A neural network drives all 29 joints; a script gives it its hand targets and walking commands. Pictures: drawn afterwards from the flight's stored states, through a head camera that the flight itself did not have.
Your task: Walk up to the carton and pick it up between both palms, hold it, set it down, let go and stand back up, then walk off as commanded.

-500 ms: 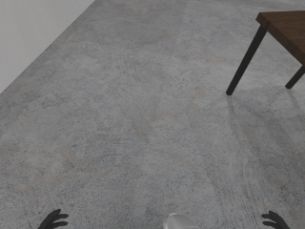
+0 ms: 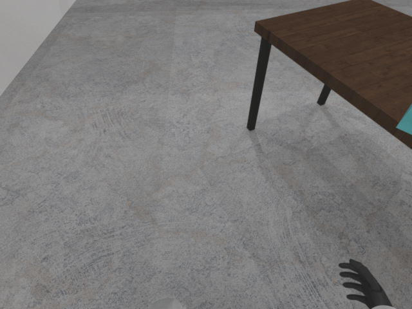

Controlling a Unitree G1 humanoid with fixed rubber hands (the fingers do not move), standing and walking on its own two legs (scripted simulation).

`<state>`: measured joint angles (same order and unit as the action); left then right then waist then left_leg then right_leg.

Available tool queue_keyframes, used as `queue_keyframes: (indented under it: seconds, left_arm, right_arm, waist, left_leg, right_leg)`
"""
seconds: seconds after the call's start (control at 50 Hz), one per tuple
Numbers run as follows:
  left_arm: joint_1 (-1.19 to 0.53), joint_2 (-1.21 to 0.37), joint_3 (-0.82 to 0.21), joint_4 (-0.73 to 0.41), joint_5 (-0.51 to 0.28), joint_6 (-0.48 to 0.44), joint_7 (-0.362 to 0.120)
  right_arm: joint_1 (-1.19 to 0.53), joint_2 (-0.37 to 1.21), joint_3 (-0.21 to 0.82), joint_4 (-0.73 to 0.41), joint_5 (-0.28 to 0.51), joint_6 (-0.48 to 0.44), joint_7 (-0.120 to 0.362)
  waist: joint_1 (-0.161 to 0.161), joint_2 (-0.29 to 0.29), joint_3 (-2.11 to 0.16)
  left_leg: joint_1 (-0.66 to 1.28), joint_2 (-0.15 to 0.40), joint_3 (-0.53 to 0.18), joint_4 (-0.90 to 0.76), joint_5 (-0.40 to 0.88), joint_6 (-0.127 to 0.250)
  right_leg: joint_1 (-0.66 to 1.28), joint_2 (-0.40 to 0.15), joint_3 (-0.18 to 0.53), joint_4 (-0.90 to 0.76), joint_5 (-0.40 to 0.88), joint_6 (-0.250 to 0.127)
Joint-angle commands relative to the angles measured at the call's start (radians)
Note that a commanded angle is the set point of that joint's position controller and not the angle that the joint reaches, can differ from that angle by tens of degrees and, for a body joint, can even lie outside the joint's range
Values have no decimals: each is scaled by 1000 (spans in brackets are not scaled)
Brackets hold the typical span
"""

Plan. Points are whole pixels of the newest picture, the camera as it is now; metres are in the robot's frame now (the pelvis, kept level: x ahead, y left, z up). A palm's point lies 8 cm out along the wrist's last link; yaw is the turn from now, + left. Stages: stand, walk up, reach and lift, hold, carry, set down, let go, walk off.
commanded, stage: walk up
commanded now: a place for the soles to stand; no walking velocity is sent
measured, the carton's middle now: out of the picture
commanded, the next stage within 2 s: none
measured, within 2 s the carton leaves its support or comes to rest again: neither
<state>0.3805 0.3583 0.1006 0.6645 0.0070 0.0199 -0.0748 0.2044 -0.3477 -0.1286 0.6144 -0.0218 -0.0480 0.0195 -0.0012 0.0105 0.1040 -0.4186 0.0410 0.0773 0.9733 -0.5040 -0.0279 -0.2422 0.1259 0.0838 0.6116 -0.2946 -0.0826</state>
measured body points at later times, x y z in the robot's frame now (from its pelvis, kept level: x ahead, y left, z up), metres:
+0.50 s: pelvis +0.06 -0.02 -0.02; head +0.09 -0.04 +0.43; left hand +0.23 +0.27 -0.10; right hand +0.12 -0.34 -0.11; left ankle +0.09 +0.11 -0.72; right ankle +0.09 -0.17 -0.73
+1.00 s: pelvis +0.09 +0.07 -0.03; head +0.15 +0.05 +0.42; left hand +0.32 +0.31 -0.13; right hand +0.09 -0.27 -0.11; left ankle +0.15 +0.12 -0.73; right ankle +0.08 -0.11 -0.68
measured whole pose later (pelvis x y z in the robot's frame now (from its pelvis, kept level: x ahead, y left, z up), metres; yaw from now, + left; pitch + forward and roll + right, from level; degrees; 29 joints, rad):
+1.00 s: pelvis +0.09 +0.07 -0.03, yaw -27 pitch -2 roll -2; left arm 0.28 0.38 0.09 0.68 0.01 -0.03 0.08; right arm 0.19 -0.35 -0.13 0.61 -0.02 0.03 0.05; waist 0.00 0.03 0.17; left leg -0.41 0.06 0.13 0.88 -0.44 0.06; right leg -0.59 0.04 0.09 1.11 -0.46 0.01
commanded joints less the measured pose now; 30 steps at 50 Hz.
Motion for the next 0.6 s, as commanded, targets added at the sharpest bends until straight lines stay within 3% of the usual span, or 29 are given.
queue_keyframes:
  seconds: [0.0, 0.02, 0.04, 0.06, 0.08, 0.1, 0.12, 0.14, 0.16, 0.18, 0.2, 0.22, 0.24, 0.26, 0.28, 0.3, 0.32, 0.34, 0.36, 0.38, 0.4, 0.42, 0.44, 0.46, 0.48, 0.5, 0.54, 0.58]
  left_arm:
    - [11, 257, 65, -120, 23, -37, 4]
    - [-29, 264, 61, -125, 32, -35, 6]
    - [-80, 244, 58, -136, 20, -35, 7]
    - [-127, 200, 25, -156, 15, -31, 6]
    - [-62, 92, 11, -142, 3, -29, 6]
    - [-23, 154, 27, -104, 26, -16, 20]
    - [11, 221, 37, -69, 48, -6, 30]
    - [-10, 263, 43, -63, 55, -6, 22]
    - [-28, 292, 49, -87, 42, -14, 15]
    - [-13, 248, 44, -76, 31, -23, 7]
    - [-13, 249, 63, -50, 25, -23, 6]
    - [-43, 240, 54, -57, 35, -22, 7]
    - [-39, 246, 60, -65, 19, -22, 5]
    - [-23, 215, 49, -51, 20, -20, 10]
    - [-2, 219, 46, -50, 9, -16, 14]
    - [-29, 226, 36, -52, 17, -26, 20]
    - [-61, 226, 35, -15, -11, -31, 26]
    - [-42, 210, 32, -9, -8, -42, 36]
    - [-5, 217, 40, -2, -9, -46, 45]
    - [58, 248, 54, 8, -2, -58, 66]
    - [145, 278, 62, 48, 6, -73, 84]
    - [204, 294, 72, 81, 6, -80, 94]
    - [237, 355, 96, 67, 29, -83, 113]
    - [127, 413, 97, 7, 34, -86, 125]
    - [83, 410, 103, 0, 14, -79, 124]
    - [-8, 386, 75, -10, 5, -78, 133]
    - [11, 358, 85, -14, 20, -85, 146]
    - [26, 339, 69, -29, 16, -92, 155]
  right_arm:
    - [-42, -252, -41, -55, 29, -65, -16]
    - [-4, -230, -51, -44, 29, -67, -17]
    - [80, -226, -40, -18, 29, -73, -28]
    - [193, -244, -64, 2, 12, -79, -37]
    - [212, -304, -79, -1, 3, -77, -49]
    - [192, -373, -102, -12, -6, -70, -51]
    - [109, -342, -89, -41, 6, -58, -47]
    - [39, -334, -81, -50, 15, -60, -42]
    - [49, -296, -68, -74, 12, -62, -30]
    - [41, -273, -66, -57, 5, -59, -24]
    - [26, -264, -60, -61, 7, -54, -21]
    - [50, -267, -65, -48, 16, -53, -19]
    - [55, -283, -61, -51, 4, -55, -13]
    - [57, -271, -65, -46, 3, -49, -5]
    - [15, -274, -67, -74, 6, -46, 7]
    - [-4, -292, -67, -83, -1, -40, 13]
    - [-13, -274, -65, -91, -3, -35, 25]
    - [-20, -269, -66, -94, -8, -27, 32]
    - [-74, -280, -68, -112, -9, -17, 40]
    - [-68, -269, -56, -124, -3, 6, 40]
    - [-75, -231, -51, -121, -3, 23, 45]
    - [-42, -190, -43, -118, 11, 42, 47]
    - [-62, -144, -29, -144, 17, 49, 48]
    - [-33, -138, -19, -156, 33, 62, 46]
    - [-72, -221, -28, -151, 14, 69, 39]
    - [-95, -268, -43, -116, 14, 66, 37]
    - [-138, -246, -39, -110, 8, 68, 45]
    - [-96, -239, -48, -98, 8, 72, 46]
  waist:
    - [47, -97, -55]
    - [12, -126, -59]
    - [-28, -89, -83]
    - [-111, -52, -150]
    - [-100, 254, -214]
    - [-85, 207, -203]
    - [-41, 92, -206]
    - [-21, 61, -104]
    - [-26, 19, -77]
    - [-13, 62, -56]
    - [-8, 54, -73]
    - [-31, 55, -76]
    - [-41, 126, -51]
    - [-41, 172, -36]
    - [-20, 193, -43]
    - [-38, 175, -55]
    - [-20, 149, -30]
    - [-34, 167, -97]
    - [-9, 250, -133]
    - [13, 196, -181]
    - [53, 102, -180]
    - [83, 26, -211]
    - [106, -173, -172]
    - [38, -278, -91]
    - [42, -212, -117]
    - [11, -170, -41]
    - [18, -145, -16]
    - [-4, -216, 23]
  left_leg:
    - [-5, -37, -144, -233, 82, 54]
    - [76, -35, -146, -358, 115, 73]
    - [231, -45, -122, -501, 211, 91]
    - [505, 18, -195, -688, 379, 100]
    - [746, 267, -389, -683, 439, 134]
    - [738, 481, -496, -614, 504, 186]
    - [628, 490, -484, -654, 309, 243]
    - [465, 510, -439, -683, 178, 304]
    - [420, 458, -383, -700, 224, 272]
    - [374, 375, -238, -690, 306, 204]
    - [346, 331, -187, -681, 315, 205]
    - [345, 336, -142, -682, 294, 173]
    - [349, 304, -112, -668, 268, 176]
    - [333, 330, -77, -674, 302, 185]
    - [269, 331, -55, -647, 255, 219]
    - [292, 357, -57, -638, 232, 238]
    - [241, 318, -40, -595, 279, 222]
    - [243, 317, -10, -550, 370, 223]
    - [246, 301, 20, -483, 369, 199]
    - [257, 258, 69, -337, 412, 178]
    - [221, 161, 151, -113, 439, 149]
    - [124, 96, 149, 41, 428, 121]
    - [-114, 26, 104, 205, 210, 90]
    - [-326, -62, 47, 269, -117, 26]
    - [-282, -30, -119, 270, -148, 16]
    - [-242, -14, -160, 256, -117, 19]
    - [-245, 6, -176, 209, -78, 43]
    - [-238, 19, -171, 169, -11, 33]
  right_leg:
    - [50, -294, 564, -268, 211, -193]
    - [12, -255, 535, -214, 196, -179]
    - [-55, -189, 418, -116, 284, -122]
    - [-204, -116, 309, 84, 318, -43]
    - [-447, -6, 108, 300, -130, 43]
    - [-565, 1, 39, 421, -237, 94]
    - [-501, -81, 13, 482, -202, 98]
    - [-481, -135, -5, 554, -173, 102]
    - [-442, -168, -20, 557, -141, 112]
    - [-411, -202, -22, 498, -123, 103]
    - [-373, -195, -9, 518, -100, 103]
    - [-352, -197, -26, 488, -79, 110]
    - [-392, -216, -63, 420, -56, 114]
    - [-406, -222, -83, 394, -56, 116]
    - [-358, -244, -96, 356, -73, 124]
    - [-344, -246, -123, 287, -60, 119]
    - [-265, -218, -126, 230, -68, 114]
    - [-201, -217, -131, 161, -42, 115]
    - [-149, -186, -168, 153, -45, 109]
    - [-88, -155, -181, 33, 58, 89]
    - [-3, -105, -216, -74, 159, 83]
    - [102, -88, -137, -80, 141, 49]
    - [226, -189, 136, -140, 166, -37]
    - [170, -370, 593, -273, 23, -124]
    - [106, -447, 784, -327, -111, -206]
    - [-33, -429, 767, -356, -252, -193]
    - [-42, -343, 657, -300, -241, -141]
    - [-65, -304, 537, -243, -19, -122]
